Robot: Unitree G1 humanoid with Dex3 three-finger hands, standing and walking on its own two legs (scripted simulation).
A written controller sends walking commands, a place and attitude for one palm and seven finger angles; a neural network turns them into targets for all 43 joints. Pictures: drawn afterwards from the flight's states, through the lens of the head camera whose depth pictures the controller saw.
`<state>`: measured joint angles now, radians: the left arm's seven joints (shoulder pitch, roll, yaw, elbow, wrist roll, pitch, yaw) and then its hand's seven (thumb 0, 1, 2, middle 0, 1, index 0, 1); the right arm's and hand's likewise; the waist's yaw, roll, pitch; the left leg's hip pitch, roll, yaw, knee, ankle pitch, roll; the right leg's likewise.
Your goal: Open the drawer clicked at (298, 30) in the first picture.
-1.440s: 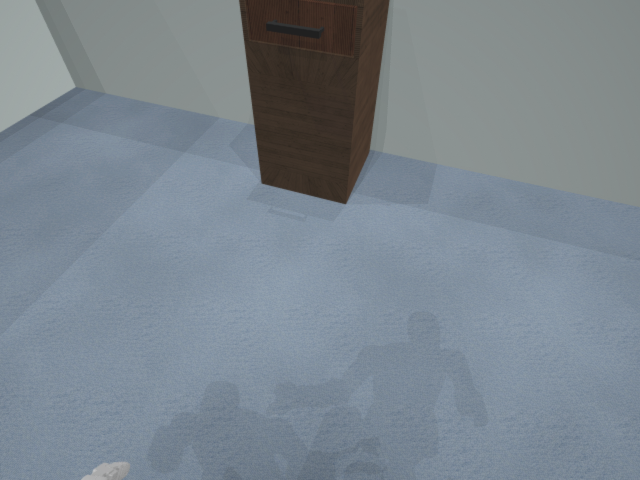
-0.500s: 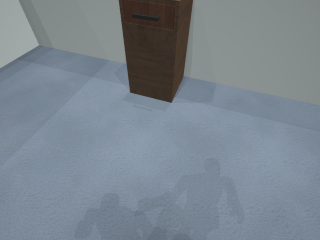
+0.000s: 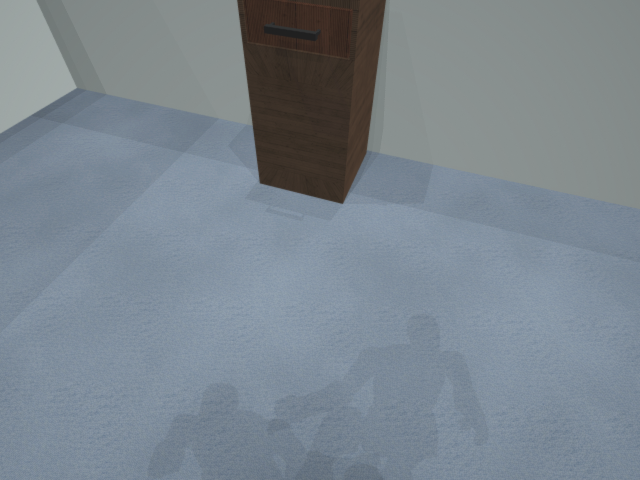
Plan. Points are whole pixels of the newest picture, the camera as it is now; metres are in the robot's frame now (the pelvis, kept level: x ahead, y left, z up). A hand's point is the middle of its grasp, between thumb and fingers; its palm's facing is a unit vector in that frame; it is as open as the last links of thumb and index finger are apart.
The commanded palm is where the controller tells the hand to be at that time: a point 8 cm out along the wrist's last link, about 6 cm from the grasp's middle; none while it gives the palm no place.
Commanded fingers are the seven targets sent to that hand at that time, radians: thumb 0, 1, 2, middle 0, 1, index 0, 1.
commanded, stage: look at it before walking up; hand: left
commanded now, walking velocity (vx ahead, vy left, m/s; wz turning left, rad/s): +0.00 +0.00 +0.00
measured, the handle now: (292, 30) +1.47 +0.18 -0.02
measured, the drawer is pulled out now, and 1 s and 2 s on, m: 0.00 0.00 0.00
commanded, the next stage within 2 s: walk to a spot facing it in 0.10 s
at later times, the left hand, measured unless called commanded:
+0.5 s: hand out of the picture +0.02 +0.23 -0.19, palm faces +0.12 -0.97 -0.21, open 7.4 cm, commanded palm none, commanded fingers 0.00 0.90 0.90 -0.20 -0.30 -0.20 -0.30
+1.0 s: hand (180, 387) +0.29 +0.25 -0.17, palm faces +0.19 -0.97 -0.16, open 7.4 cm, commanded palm none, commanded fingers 0.00 0.90 0.90 -0.20 -0.30 -0.20 -0.30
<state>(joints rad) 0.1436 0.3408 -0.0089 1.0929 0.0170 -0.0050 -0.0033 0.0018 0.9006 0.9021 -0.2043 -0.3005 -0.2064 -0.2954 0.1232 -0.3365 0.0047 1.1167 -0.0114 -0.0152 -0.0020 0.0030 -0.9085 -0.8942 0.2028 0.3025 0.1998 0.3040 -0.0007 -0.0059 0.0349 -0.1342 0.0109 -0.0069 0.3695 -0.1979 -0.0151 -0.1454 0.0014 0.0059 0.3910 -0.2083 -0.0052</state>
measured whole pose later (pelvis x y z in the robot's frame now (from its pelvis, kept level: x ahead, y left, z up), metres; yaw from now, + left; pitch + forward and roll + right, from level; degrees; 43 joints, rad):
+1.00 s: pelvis +0.22 +0.07 -0.01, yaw +14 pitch -1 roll +1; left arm 0.13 0.16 0.05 1.00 0.03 -0.02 -0.03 0.00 0.91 0.90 -0.20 -0.30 -0.20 -0.29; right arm 0.46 -0.10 -0.03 1.15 -0.03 -0.08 -0.02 0.00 -0.91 -0.89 0.20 0.30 0.20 0.30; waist -0.06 -0.01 0.05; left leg 0.07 -0.01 0.03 0.34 -0.40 0.02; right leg -0.49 -0.09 -0.11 0.64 -0.21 0.01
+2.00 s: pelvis +0.61 +0.22 -0.02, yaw +21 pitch -3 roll +0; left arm 0.14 0.17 0.05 1.01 0.03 0.00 -0.01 0.00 0.91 0.90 -0.20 -0.30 -0.20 -0.29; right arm 0.40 -0.13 -0.04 1.14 -0.03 -0.04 -0.03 0.00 -0.92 -0.89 0.20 0.30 0.20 0.30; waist -0.04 0.01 0.09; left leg 0.01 0.03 0.21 0.47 -0.43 0.01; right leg -0.41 -0.05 -0.12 0.63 -0.17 -0.02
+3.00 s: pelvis +0.65 +0.23 -0.01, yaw -10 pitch -1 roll +0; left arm 0.12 0.20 0.04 0.92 0.02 0.02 0.01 0.00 0.90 0.90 -0.20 -0.30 -0.20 -0.29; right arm 0.24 -0.27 -0.07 1.00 -0.02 0.06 -0.03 0.01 -0.91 -0.89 0.20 0.30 0.20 0.30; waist -0.04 0.06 0.11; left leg -0.43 0.11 0.06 1.08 -0.48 -0.07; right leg -0.26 -0.01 -0.05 0.57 -0.30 -0.03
